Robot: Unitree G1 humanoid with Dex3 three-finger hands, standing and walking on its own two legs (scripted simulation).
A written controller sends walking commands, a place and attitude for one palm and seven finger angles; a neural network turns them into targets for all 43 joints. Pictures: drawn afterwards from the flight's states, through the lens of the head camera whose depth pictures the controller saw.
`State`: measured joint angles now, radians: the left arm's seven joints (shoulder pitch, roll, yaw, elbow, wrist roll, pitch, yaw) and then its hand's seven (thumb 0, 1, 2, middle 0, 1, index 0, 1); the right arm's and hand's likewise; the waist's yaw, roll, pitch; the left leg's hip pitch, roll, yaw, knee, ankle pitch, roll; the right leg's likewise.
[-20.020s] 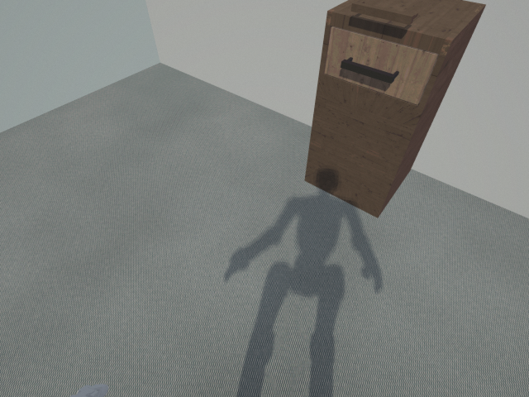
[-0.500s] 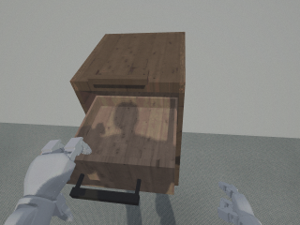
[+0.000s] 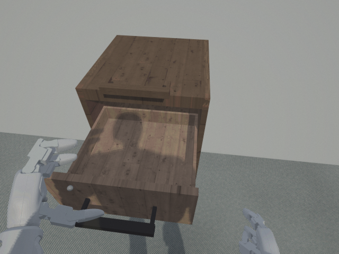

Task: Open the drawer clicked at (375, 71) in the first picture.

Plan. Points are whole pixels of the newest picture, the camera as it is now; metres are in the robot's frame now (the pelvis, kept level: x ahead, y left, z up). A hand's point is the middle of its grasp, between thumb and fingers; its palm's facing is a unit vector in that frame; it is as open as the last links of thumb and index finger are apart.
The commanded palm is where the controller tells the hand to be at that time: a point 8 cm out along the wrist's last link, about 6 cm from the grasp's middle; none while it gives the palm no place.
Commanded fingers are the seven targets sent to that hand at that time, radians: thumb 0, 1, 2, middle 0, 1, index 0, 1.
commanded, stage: draw the hand back to the body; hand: left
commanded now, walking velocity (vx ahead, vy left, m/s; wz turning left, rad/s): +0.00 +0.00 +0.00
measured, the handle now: (117, 216) +0.22 +0.16 -0.05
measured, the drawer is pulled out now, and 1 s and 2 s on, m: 0.30 0.30 0.30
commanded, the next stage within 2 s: step back with the hand held close in 0.72 s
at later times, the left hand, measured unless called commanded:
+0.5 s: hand (46, 187) +0.18 +0.24 +0.16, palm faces +0.41 -0.82 -0.39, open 8.8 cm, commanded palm +0.13 +0.27 +0.18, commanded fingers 0.00 0.90 0.90 -0.20 -0.30 -0.20 -0.30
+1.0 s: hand (50, 187) +0.18 +0.22 +0.17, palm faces +0.38 -0.81 -0.46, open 7.4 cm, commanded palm +0.11 +0.26 +0.18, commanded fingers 0.00 0.90 0.90 -0.20 -0.30 -0.20 -0.30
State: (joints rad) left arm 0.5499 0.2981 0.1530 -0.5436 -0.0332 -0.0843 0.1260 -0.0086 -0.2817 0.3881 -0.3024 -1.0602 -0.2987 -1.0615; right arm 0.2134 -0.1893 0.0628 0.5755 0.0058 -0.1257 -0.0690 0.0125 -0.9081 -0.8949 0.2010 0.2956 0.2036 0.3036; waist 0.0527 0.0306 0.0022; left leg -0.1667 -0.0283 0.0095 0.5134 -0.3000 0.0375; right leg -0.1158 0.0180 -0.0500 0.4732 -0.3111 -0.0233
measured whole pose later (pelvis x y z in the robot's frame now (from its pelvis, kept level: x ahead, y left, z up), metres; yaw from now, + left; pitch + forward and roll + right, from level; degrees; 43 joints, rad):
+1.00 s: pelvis -0.02 -0.02 +0.00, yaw +1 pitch +0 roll -1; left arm 0.57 0.35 0.34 -0.50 -0.06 -0.17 0.11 0.01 0.89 0.89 -0.21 -0.30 -0.21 -0.30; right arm 0.17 -0.23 0.00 0.58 0.02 -0.04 -0.05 0.01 -0.91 -0.89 0.20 0.30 0.20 0.30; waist 0.02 0.06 0.02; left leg -0.24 0.00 -0.02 0.49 -0.25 0.01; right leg -0.17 0.05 -0.08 0.41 -0.25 -0.05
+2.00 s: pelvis -0.14 -0.01 -0.01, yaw -3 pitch +5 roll -2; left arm 0.62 0.45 0.40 -0.69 -0.08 -0.22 0.12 0.01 0.89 0.89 -0.21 -0.30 -0.21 -0.30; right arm 0.12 -0.15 0.03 0.60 -0.02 -0.13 -0.03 0.01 -0.91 -0.89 0.20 0.30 0.21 0.30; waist 0.00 -0.03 0.03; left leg -0.52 0.04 0.04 0.46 -0.03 0.03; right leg -0.24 0.02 -0.01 0.62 -0.46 0.01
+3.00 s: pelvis -0.33 -0.08 -0.01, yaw +4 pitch -2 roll +1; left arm 0.63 0.39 0.37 -0.56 -0.03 -0.23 0.16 0.01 0.89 0.89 -0.21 -0.30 -0.21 -0.30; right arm 0.24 -0.20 -0.02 0.64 0.01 -0.09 -0.05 0.01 -0.91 -0.89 0.20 0.30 0.20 0.30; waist -0.02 0.01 0.01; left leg -0.30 0.02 0.01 0.74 -0.41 0.02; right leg -0.33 0.00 -0.10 0.59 -0.24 -0.07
